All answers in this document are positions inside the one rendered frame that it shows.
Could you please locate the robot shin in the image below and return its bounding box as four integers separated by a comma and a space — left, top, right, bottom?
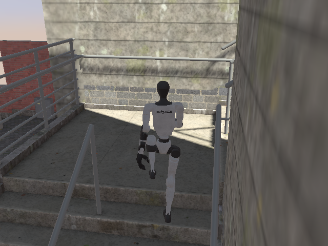
149, 152, 155, 172
166, 178, 175, 215

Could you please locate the robot left forearm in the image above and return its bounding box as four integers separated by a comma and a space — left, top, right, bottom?
138, 125, 148, 154

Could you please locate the left robot upper arm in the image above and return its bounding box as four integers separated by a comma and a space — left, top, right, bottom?
142, 103, 153, 133

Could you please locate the left robot hand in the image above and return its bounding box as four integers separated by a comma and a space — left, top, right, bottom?
136, 153, 149, 170

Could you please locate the right robot shin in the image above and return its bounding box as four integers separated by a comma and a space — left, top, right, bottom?
166, 178, 175, 215

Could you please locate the left robot shin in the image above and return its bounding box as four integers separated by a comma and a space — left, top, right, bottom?
149, 152, 155, 172

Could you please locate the right robot upper arm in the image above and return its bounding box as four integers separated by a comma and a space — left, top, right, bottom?
174, 102, 184, 128

